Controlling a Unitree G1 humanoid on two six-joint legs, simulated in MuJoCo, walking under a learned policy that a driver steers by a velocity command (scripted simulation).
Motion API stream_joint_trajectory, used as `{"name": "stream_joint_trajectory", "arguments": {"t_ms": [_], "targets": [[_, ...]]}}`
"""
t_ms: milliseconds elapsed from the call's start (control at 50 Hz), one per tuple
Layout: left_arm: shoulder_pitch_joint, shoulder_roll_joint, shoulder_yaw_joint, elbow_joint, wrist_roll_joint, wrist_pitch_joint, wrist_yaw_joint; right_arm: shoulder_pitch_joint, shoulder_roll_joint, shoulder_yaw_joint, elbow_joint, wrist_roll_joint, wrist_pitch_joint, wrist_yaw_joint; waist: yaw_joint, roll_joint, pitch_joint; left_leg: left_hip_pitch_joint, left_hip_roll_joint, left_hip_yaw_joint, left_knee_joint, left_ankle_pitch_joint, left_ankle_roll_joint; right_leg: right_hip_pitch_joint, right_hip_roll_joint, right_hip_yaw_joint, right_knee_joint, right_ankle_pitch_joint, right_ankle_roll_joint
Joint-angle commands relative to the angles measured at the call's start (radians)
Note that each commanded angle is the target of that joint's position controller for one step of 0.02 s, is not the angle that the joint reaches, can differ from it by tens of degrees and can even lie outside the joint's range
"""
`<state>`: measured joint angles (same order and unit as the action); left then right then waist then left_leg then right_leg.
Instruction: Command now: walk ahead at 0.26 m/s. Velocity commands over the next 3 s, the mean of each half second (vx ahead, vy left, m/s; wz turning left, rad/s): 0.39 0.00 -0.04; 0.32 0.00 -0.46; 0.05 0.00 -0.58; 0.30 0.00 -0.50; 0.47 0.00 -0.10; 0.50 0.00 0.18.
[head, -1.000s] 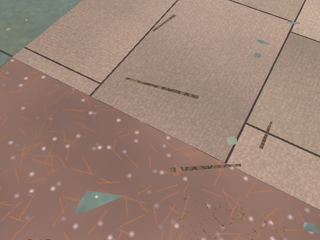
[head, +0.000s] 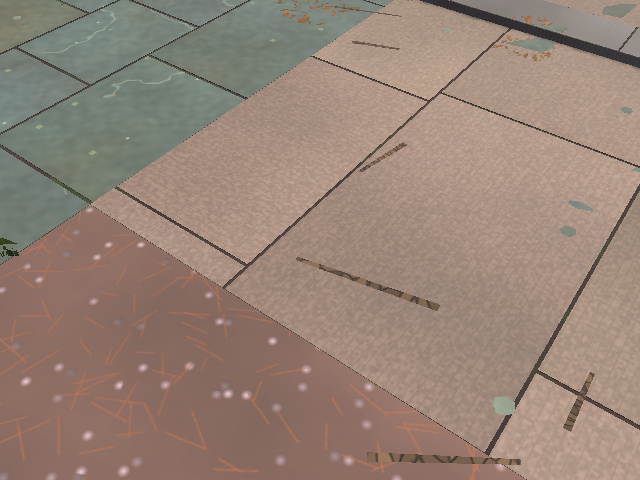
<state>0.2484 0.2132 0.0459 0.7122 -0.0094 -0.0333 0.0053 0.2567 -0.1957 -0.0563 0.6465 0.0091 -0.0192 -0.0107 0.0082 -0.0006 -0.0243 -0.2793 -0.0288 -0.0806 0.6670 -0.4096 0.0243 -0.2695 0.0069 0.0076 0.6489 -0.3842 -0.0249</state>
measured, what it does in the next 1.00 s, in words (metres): walks ahead, turning right: right foot, then left foot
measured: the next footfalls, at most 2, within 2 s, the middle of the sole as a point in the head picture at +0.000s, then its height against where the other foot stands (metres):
right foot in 0.50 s outside the picture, level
left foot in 1.00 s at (332, 456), level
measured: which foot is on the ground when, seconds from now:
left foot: down 0.00-0.52, up 0.54-0.98, down 1.00-1.00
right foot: down 0.00-0.14, up 0.16-0.48, down 0.50-1.00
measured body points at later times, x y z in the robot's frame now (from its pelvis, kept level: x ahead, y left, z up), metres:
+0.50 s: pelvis +0.19 -0.02 -0.01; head +0.22 -0.02 +0.44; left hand +0.45 +0.19 -0.07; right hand +0.15 -0.30 -0.13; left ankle -0.01 +0.13 -0.72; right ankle +0.33 -0.12 -0.72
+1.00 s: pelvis +0.41 -0.05 +0.01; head +0.44 -0.06 +0.46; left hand +0.56 +0.22 -0.10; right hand +0.56 -0.34 -0.06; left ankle +0.56 +0.03 -0.72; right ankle +0.33 -0.12 -0.72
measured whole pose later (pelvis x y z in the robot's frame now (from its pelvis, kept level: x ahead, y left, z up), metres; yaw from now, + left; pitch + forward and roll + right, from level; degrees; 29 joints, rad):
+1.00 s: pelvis +0.41 -0.05 +0.01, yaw -19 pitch +3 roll -1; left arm 0.33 0.30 0.08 0.72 -0.02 0.02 0.04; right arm 0.05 -0.26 -0.03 0.64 -0.01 -0.08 -0.01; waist 0.07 0.02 0.01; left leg -0.46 -0.04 -0.11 0.46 -0.01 -0.03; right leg -0.21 0.17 0.22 0.54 -0.35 -0.07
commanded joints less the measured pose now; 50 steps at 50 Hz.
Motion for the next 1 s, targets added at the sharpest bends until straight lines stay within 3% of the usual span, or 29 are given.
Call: {"name": "stream_joint_trajectory", "arguments": {"t_ms": [20,60,100,120,140,160,180,220,240,280,340,380,440,460,500,520,540,560,580,600,620,640,680,760,820,900,960,980,1000], "targets": [[0.023,0.147,0.037,-0.06,-0.01,-0.035,0.0,-0.049,-0.063,-0.016,-0.091,0.015,-0.063,0.011,0.011,-0.119,0.115,-0.196,-0.005,0.041,0.0,-0.093,0.049,0.009,-0.188,0.33,-0.3,-0.369,-0.171],[0.025,0.167,0.042,-0.061,-0.014,-0.038,-0.008,-0.047,-0.072,-0.021,-0.093,0.019,-0.083,0.019,0.0,-0.16,0.115,-0.191,0.006,0.072,0.027,-0.02,0.058,0.024,-0.262,0.431,-0.33,-0.263,-0.213],[-0.042,0.151,0.036,-0.086,-0.02,-0.038,-0.016,0.032,-0.084,-0.028,-0.068,0.011,-0.091,0.029,-0.049,-0.129,0.082,-0.046,0.012,0.057,-0.079,0.024,0.084,-0.029,-0.201,0.31,-0.237,-0.037,-0.167],[-0.093,0.125,0.028,-0.113,-0.023,-0.043,-0.017,0.097,-0.12,-0.041,-0.043,0.008,-0.094,0.034,-0.07,-0.034,0.053,0.073,0.043,-0.034,-0.158,0.103,0.107,-0.091,-0.099,0.167,-0.102,0.107,-0.108],[-0.135,0.107,0.025,-0.141,-0.019,-0.06,-0.013,0.195,-0.196,-0.069,-0.014,0.007,-0.094,0.037,-0.096,0.162,0.015,0.261,0.142,-0.246,-0.254,0.217,0.163,-0.251,0.022,-0.004,0.186,0.238,-0.029],[-0.154,0.125,0.027,-0.151,-0.015,-0.075,-0.008,0.289,-0.242,-0.083,-0.001,0.0,-0.089,0.041,-0.141,0.325,0.012,0.447,0.315,-0.539,-0.36,0.372,0.285,-0.536,0.061,-0.001,0.45,-0.078,0.011],[-0.154,0.156,0.039,-0.151,-0.025,-0.077,-0.009,0.299,-0.208,-0.067,0.003,-0.003,-0.089,0.04,-0.123,0.21,0.053,0.497,0.375,-0.585,-0.349,0.431,0.326,-0.697,0.022,0.053,0.591,-0.22,-0.003],[-0.159,0.105,0.02,-0.144,-0.026,-0.069,-0.017,0.28,-0.172,-0.049,0.015,-0.005,-0.08,0.029,-0.092,0.053,0.067,0.514,0.353,-0.436,-0.34,0.463,0.285,-0.797,-0.043,0.055,0.655,-0.118,-0.026],[-0.174,0.093,0.017,-0.144,-0.015,-0.066,-0.023,0.25,-0.151,-0.037,0.022,-0.005,-0.071,0.022,-0.076,0.04,0.076,0.479,0.331,-0.37,-0.368,0.464,0.248,-0.786,-0.076,0.052,0.602,-0.053,-0.026],[-0.182,0.068,0.006,-0.138,-0.012,-0.063,-0.044,0.201,-0.122,-0.02,0.032,-0.004,-0.051,0.009,-0.053,0.085,0.091,0.361,0.267,-0.246,-0.441,0.452,0.202,-0.682,-0.092,0.01,0.473,0.057,-0.002],[-0.263,0.034,-0.014,-0.145,-0.001,-0.069,-0.064,0.151,-0.169,-0.028,0.042,0.005,-0.045,-0.009,-0.06,0.086,0.102,0.157,0.176,-0.074,-0.501,0.438,0.156,-0.411,-0.052,-0.052,0.144,0.285,0.026],[-0.283,0.073,-0.004,-0.147,-0.012,-0.068,-0.065,0.171,-0.232,-0.044,0.061,0.012,-0.057,-0.01,-0.061,0.119,0.087,0.144,0.205,-0.062,-0.532,0.413,0.151,-0.286,-0.027,-0.056,0.023,0.361,0.025],[-0.272,0.135,0.018,-0.147,-0.019,-0.06,-0.059,0.166,-0.244,-0.05,0.088,0.018,-0.065,-0.003,-0.039,0.123,0.081,0.247,0.256,-0.027,-0.469,0.586,0.122,-0.238,-0.016,-0.047,-0.062,0.361,-0.031],[-0.234,0.154,0.028,-0.14,-0.015,-0.056,-0.055,0.162,-0.247,-0.053,0.094,0.015,-0.063,-0.003,-0.013,0.125,0.044,0.28,0.252,0.004,-0.395,0.755,0.104,-0.178,0.006,-0.064,-0.071,0.341,-0.057],[-0.002,0.207,0.062,-0.076,-0.014,-0.042,-0.044,0.166,-0.235,-0.048,0.09,0.0,-0.052,-0.011,0.099,0.096,-0.101,0.211,0.195,0.09,-0.069,0.973,0.056,0.141,0.058,-0.089,-0.075,0.321,-0.114],[0.155,0.278,0.08,-0.057,-0.013,-0.034,-0.033,0.182,-0.195,-0.031,0.057,-0.03,-0.051,-0.02,0.139,-0.056,-0.214,-0.021,0.146,0.132,0.273,0.634,0.016,0.426,-0.113,0.173,-0.059,0.32,-0.172],[0.176,0.341,0.08,-0.042,-0.008,-0.043,-0.048,0.317,-0.075,0.007,0.043,-0.022,-0.069,-0.005,0.038,-0.334,-0.352,-0.355,-0.037,0.041,0.611,-0.142,-0.037,0.661,-0.336,0.761,-0.269,-0.04,-0.346],[0.162,0.247,0.063,-0.052,-0.015,-0.042,-0.045,0.225,-0.171,-0.01,0.05,0.005,-0.093,0.006,0.093,-0.208,-0.295,-0.469,0.006,-0.067,0.713,-0.116,-0.019,0.615,-0.326,0.862,-0.395,-0.222,-0.31],[0.097,0.223,0.054,-0.059,-0.006,-0.044,-0.04,0.099,-0.216,-0.02,0.012,0.032,-0.106,0.012,0.088,-0.134,-0.133,-0.525,0.047,-0.043,0.7,-0.013,-0.004,0.468,-0.304,0.712,-0.404,-0.178,-0.27],[0.036,0.222,0.051,-0.072,0.0,-0.045,-0.038,0.043,-0.211,-0.014,-0.002,0.016,-0.115,0.006,0.056,-0.021,-0.068,-0.478,0.089,-0.03,0.64,0.072,0.005,0.312,-0.267,0.604,-0.407,-0.048,-0.251],[-0.006,0.212,0.048,-0.08,0.011,-0.046,-0.039,0.026,-0.207,-0.018,-0.005,-0.008,-0.116,-0.001,0.02,0.01,-0.031,-0.423,0.118,-0.028,0.573,0.117,0.003,0.187,-0.228,0.522,-0.416,0.068,-0.243],[-0.033,0.193,0.042,-0.09,0.023,-0.048,-0.037,0.048,-0.204,-0.022,-0.005,-0.015,-0.108,-0.003,-0.02,-0.021,-0.029,-0.361,0.14,-0.038,0.536,0.146,0.003,0.11,-0.193,0.468,-0.438,0.117,-0.238],[-0.056,0.179,0.039,-0.094,0.014,-0.053,-0.033,0.059,-0.191,-0.02,-0.003,-0.023,-0.087,-0.008,-0.046,-0.061,-0.004,-0.33,0.142,-0.019,0.48,0.156,-0.023,0.02,-0.165,0.401,-0.463,0.244,-0.256],[-0.001,0.223,0.051,-0.06,0.01,-0.046,-0.011,-0.036,-0.162,-0.011,-0.033,-0.047,-0.066,-0.025,-0.032,-0.036,0.009,-0.316,0.098,0.018,0.301,0.266,-0.089,-0.063,-0.123,0.251,-0.4,0.723,-0.246],[0.048,0.231,0.057,-0.036,-0.014,-0.014,0.009,-0.143,-0.133,0.002,-0.053,-0.036,-0.063,-0.019,0.01,-0.06,-0.031,-0.268,0.044,0.016,0.102,0.404,-0.1,-0.032,-0.076,0.229,-0.336,0.695,-0.184],[0.081,0.234,0.062,-0.028,-0.017,0.026,0.03,-0.245,-0.152,0.0,-0.075,-0.016,-0.061,-0.003,0.042,-0.089,-0.047,-0.249,-0.006,-0.013,-0.058,0.402,-0.101,0.062,-0.094,0.335,-0.262,0.583,-0.162],[0.053,0.224,0.063,-0.051,-0.012,0.042,0.038,-0.219,-0.19,-0.017,-0.068,-0.016,-0.075,0.006,0.017,-0.121,-0.058,-0.188,-0.021,-0.041,-0.178,0.322,-0.069,0.138,-0.099,0.44,-0.168,0.539,-0.145],[0.018,0.213,0.059,-0.067,-0.014,0.045,0.039,-0.177,-0.192,-0.021,-0.057,-0.017,-0.082,0.005,-0.014,-0.13,-0.063,-0.115,-0.01,-0.031,-0.26,0.381,-0.049,0.132,-0.074,0.445,-0.119,0.51,-0.124],[0.005,0.179,0.047,-0.085,-0.009,0.044,0.037,-0.129,-0.216,-0.028,-0.051,-0.027,-0.088,-0.001,-0.034,-0.102,-0.11,0.044,0.071,-0.06,-0.313,0.527,-0.008,0.078,-0.026,0.416,-0.014,0.427,-0.088]]}}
